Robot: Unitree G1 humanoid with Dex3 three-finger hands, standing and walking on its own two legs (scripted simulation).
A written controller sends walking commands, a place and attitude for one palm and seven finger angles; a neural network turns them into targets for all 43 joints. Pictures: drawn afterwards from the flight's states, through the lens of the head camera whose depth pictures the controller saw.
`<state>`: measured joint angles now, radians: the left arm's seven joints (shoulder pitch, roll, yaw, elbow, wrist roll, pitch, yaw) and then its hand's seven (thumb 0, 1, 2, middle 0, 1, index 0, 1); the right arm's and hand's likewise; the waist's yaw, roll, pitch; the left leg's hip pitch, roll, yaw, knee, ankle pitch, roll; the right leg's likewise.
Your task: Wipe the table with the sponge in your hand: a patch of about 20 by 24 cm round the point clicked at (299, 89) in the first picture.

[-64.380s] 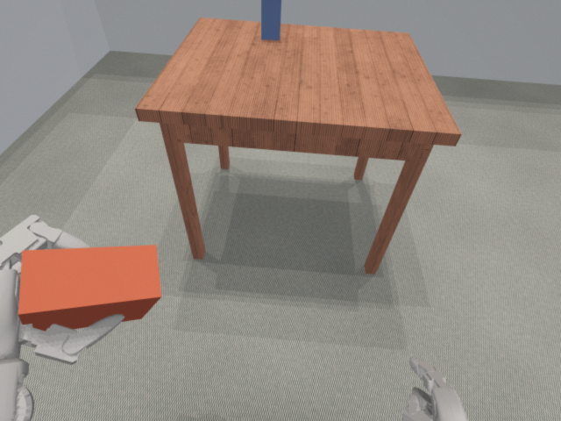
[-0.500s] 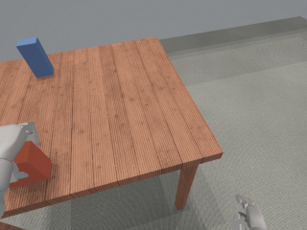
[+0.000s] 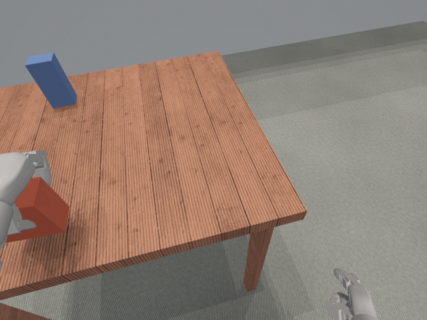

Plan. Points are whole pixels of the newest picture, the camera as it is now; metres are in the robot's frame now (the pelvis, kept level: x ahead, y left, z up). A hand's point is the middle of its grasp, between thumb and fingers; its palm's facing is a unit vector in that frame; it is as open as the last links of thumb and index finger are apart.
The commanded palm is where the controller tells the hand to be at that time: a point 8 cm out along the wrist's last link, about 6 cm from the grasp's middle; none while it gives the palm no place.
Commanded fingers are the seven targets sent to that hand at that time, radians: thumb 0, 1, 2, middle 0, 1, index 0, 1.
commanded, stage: lift the sponge slowly off the table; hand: left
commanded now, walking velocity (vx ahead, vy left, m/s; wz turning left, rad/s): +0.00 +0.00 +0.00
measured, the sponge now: (27, 215) +0.24 +0.39 +0.06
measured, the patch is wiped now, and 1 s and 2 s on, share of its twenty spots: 1.00 1.00 1.00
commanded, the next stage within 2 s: bring the sponge back beside the body in 1.00 s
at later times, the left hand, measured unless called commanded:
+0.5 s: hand (7, 175) +0.26 +0.38 +0.16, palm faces +0.03 +0.06 -1.00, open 9.8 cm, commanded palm +0.22 +0.39 +0.22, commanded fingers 0.00 0.10 1.30 -1.20 -1.60 -1.20 -1.60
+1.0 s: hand out of the picture +0.26 +0.39 +0.19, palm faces +0.05 +0.06 -1.00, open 9.8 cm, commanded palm +0.22 +0.39 +0.24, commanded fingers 0.00 0.10 1.30 -1.20 -1.60 -1.20 -1.60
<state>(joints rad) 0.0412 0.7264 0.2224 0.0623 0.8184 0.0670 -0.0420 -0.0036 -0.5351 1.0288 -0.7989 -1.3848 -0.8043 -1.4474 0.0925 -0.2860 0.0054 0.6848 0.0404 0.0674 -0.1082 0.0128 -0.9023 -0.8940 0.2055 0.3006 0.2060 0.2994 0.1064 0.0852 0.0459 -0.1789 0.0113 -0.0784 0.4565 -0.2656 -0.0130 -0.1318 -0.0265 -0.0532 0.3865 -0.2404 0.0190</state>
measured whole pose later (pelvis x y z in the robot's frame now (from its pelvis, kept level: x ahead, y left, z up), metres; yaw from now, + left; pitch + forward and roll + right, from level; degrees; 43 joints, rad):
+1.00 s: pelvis +0.00 +0.01 +0.00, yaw +0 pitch -1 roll -1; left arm -0.08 0.85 0.26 -0.01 0.76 0.15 -0.19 0.00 -0.54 1.03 -0.80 -1.39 -0.81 -1.45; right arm 0.08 -0.28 0.05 0.64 0.04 0.07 -0.10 0.01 -0.90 -0.89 0.21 0.30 0.21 0.30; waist 0.12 0.08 0.06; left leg -0.16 0.00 -0.08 0.42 -0.24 0.00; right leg -0.10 -0.04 -0.05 0.33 -0.21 0.03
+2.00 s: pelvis +0.00 -0.01 +0.00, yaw -1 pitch -3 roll -1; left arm 0.19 0.65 0.15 -0.32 0.76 0.39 -0.04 0.00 -0.54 1.04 -0.80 -1.39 -0.80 -1.45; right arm 0.04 -0.28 0.04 0.64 0.05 0.10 -0.05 0.01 -0.90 -0.89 0.21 0.30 0.21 0.30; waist 0.14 0.12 0.02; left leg -0.12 0.03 -0.06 0.43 -0.25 -0.03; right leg -0.10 -0.01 -0.03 0.39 -0.24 0.01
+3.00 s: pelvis -0.02 -0.02 -0.01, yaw -2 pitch -1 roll +0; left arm 0.41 0.40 0.25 -0.54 -0.02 0.09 0.07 0.00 -0.54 1.00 -0.81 -1.42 -0.82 -1.46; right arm 0.11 -0.22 0.06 0.50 0.03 0.05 -0.06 0.01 -0.90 -0.89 0.21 0.30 0.21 0.30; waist 0.04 0.02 0.05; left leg -0.24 0.03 -0.06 0.52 -0.27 -0.05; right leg -0.24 -0.01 -0.03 0.53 -0.28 0.00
